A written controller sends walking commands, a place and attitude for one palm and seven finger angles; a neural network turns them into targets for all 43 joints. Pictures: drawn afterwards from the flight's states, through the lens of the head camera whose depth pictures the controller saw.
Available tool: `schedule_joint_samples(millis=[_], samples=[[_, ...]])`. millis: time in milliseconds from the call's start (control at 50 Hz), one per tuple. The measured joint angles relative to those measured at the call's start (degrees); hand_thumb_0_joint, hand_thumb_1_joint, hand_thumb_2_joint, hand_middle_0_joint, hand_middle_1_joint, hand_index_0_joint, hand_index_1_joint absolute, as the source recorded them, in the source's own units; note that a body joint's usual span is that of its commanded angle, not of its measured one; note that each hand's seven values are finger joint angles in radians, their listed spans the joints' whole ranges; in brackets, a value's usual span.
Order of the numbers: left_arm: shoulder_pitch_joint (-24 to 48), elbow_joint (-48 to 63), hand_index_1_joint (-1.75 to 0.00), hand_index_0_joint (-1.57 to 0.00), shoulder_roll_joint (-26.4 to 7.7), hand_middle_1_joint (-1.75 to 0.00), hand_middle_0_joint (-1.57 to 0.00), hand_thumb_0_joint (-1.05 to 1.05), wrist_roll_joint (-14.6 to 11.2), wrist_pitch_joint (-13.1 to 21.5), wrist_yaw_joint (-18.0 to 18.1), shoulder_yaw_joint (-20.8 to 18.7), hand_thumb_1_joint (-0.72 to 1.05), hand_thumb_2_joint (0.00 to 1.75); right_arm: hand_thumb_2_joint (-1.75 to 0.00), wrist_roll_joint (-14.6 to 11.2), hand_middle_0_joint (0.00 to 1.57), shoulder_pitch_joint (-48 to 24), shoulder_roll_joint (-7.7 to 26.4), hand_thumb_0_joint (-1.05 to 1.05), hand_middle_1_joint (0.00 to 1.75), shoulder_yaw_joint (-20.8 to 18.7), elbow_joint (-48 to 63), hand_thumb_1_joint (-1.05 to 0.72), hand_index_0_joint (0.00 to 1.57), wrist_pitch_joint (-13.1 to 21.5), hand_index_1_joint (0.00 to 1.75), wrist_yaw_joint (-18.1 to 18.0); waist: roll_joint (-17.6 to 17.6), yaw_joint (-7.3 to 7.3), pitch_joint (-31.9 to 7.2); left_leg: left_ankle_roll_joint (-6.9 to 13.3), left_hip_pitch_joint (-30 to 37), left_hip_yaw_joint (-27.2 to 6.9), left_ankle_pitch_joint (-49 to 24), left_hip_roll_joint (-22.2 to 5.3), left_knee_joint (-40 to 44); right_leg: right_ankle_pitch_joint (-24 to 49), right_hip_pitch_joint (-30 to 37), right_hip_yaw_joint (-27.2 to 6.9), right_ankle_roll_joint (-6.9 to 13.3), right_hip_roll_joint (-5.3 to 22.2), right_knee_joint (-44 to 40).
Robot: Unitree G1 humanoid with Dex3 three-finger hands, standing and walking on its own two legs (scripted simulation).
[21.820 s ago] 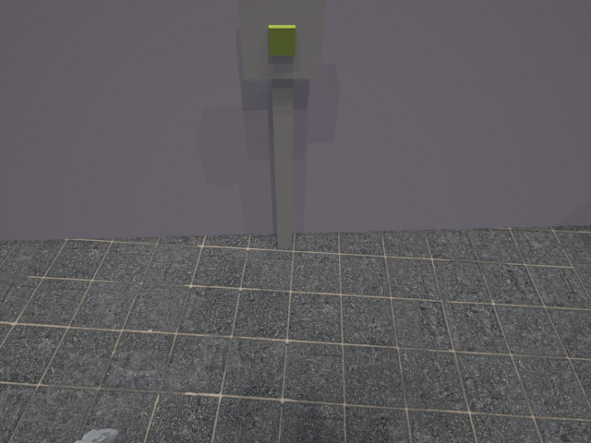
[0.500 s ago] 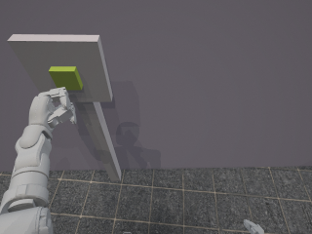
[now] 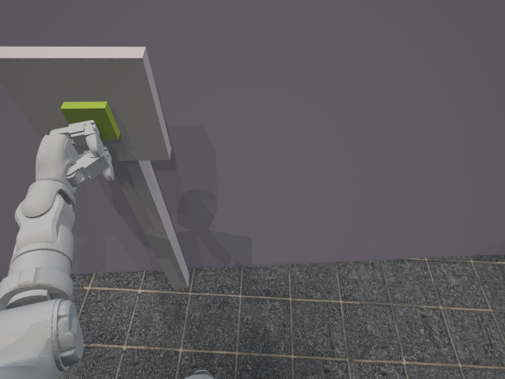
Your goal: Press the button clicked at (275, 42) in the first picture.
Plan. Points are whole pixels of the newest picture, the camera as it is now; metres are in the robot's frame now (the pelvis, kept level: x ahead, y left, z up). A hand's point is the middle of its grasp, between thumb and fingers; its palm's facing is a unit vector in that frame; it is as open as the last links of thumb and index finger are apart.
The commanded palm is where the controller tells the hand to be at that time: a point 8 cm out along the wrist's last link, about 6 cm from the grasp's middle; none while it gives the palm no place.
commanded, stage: press the button with the knuckle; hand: left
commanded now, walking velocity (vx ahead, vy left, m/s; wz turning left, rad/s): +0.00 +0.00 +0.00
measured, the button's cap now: (93, 119) +0.48 +0.26 +0.14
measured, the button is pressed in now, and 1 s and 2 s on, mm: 3 8 0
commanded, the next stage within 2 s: hold the button down briefly in 0.34 s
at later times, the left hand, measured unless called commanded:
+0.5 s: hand (104, 152) +0.44 +0.24 +0.11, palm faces +0.08 -1.00 -0.03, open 3.0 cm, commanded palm +0.44 +0.27 +0.11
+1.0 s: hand (104, 155) +0.43 +0.24 +0.11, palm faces +0.09 -1.00 -0.02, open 3.0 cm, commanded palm +0.41 +0.27 +0.11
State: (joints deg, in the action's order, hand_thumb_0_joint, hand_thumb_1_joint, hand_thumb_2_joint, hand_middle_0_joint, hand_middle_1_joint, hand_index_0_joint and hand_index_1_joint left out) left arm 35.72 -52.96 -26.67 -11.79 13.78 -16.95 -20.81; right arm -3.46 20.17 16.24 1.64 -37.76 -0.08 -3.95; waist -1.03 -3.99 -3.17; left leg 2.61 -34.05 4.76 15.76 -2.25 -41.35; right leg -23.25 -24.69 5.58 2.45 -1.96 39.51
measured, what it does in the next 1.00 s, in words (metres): stands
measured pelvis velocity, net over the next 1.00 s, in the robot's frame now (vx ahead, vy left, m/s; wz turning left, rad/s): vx -0.02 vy -0.01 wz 0.02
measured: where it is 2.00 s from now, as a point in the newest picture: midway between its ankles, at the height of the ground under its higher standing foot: outside the picture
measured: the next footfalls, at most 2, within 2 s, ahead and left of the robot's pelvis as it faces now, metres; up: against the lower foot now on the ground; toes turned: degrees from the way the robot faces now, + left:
none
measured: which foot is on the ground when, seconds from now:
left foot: down 0.00-1.00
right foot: down 0.00-1.00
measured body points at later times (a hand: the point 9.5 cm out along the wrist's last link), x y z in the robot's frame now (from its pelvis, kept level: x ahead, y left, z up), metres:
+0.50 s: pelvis -0.02 +0.00 -0.01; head +0.05 +0.01 +0.44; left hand +0.43 +0.29 +0.11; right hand +0.03 -0.28 -0.12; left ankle +0.05 +0.09 -0.71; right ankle -0.04 -0.09 -0.71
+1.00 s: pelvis -0.02 -0.01 -0.01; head +0.04 +0.01 +0.43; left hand +0.42 +0.29 +0.11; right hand +0.02 -0.28 -0.12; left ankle +0.05 +0.09 -0.71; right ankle -0.04 -0.09 -0.71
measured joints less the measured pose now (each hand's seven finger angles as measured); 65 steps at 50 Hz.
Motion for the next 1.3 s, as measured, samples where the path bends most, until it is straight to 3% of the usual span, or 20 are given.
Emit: schedule_joint_samples(millis=[480,800,1040,1300], samples=[[12.76,-13.91,-1.5,-1.35,-4.07,-1.5,-1.3,0.0,1.93,2.82,0.19,2.65,0.82,0.98,-0.9,0.47,0.2,-0.09,0.25,0.01,0.3,0.95,-2.46,-0.9,0.2,1.74,0.3,-0.02,-0.14,-1.17,0.49,-0.31,-6.36,-2.43,-0.86,-0.03,-3.27,-0.14,-5.51,2.45,0.56,-0.15,3.37],[14.8,-15.68,-1.5,-1.35,-5.54,-1.5,-1.3,0.0,1.82,2.43,0.95,3.04,0.81,0.99,-0.9,0.43,0.2,1.47,0.75,0.01,0.3,1.01,-3.9,-0.9,0.2,3.74,0.3,0.02,-0.16,-1.93,0.25,-0.5,-8.66,-2.92,-1.23,-0.39,-4.52,-0.01,-7.81,2.85,0.89,-0.49,4.81],[9.93,-10.96,-1.5,-1.33,-3.41,-1.5,-1.3,0.0,1.33,2.59,0.93,1.59,0.83,0.98,-0.9,0.46,0.2,1.53,0.2,0.01,0.3,0.42,-2.23,-0.9,0.2,2.91,0.3,0.63,-0.57,-1.24,-0.37,-0.31,-7.41,-2.24,-0.71,-0.45,-4.33,-0.19,-6.78,2.05,0.7,-0.52,4.52],[-2.56,2.49,-1.5,-1.31,1.18,-1.5,-1.3,0.0,-0.59,0.71,0.84,0.47,0.88,0.92,-0.9,-0.32,0.2,-1.1,-0.72,0.01,0.3,0.63,1.57,-0.9,0.2,1.93,0.3,0.44,-0.63,0.02,-0.82,-0.01,-1.76,-0.22,0.28,-0.35,-1.68,-0.25,-1.8,-0.14,0.15,-0.4,1.67]])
